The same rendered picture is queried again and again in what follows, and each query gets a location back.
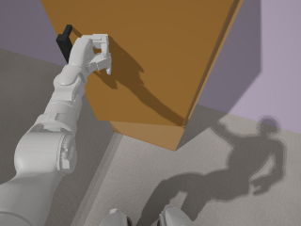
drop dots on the handle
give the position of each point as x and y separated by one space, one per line
64 42

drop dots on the robot left hand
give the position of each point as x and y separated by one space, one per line
82 54

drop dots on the left robot forearm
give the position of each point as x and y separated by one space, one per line
63 110

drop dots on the robot right shin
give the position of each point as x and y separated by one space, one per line
168 206

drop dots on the robot left thigh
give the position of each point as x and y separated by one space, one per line
115 219

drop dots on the left robot upper arm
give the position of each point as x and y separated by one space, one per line
42 159

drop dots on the cupboard door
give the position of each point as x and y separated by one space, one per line
159 52

